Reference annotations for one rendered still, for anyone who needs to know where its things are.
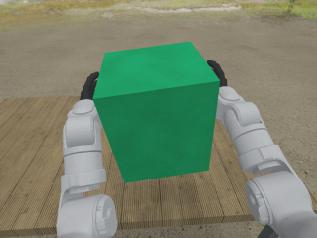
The right robot forearm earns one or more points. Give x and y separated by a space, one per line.
257 151

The carton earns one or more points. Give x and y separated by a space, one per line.
157 106

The robot right hand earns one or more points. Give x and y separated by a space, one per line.
219 72

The robot left hand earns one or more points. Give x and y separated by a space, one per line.
89 86

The left robot upper arm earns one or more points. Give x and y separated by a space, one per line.
92 216

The table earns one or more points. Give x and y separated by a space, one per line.
32 164

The right robot upper arm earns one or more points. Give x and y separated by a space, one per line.
279 200

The left robot forearm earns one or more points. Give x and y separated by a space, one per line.
82 147

